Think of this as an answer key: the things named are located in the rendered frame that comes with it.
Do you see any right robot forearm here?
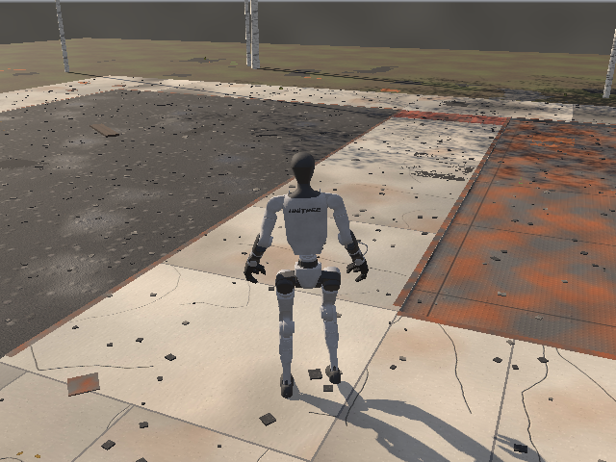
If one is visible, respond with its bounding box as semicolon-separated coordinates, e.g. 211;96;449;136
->
345;230;365;266

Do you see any robot right foot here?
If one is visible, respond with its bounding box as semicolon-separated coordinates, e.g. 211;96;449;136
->
325;365;341;384

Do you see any robot left shin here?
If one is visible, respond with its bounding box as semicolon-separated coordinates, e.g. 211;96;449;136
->
279;321;293;385

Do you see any robot left upper arm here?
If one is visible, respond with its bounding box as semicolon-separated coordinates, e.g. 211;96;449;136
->
257;194;285;248

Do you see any robot right upper arm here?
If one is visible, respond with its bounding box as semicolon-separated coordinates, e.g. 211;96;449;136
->
324;192;353;245

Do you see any left robot forearm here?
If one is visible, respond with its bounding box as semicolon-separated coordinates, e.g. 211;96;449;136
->
247;233;266;267

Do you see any left robot hand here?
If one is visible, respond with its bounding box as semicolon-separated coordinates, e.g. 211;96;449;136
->
244;261;266;284

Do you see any right robot hand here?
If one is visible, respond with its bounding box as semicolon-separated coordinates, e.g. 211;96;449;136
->
346;259;369;282

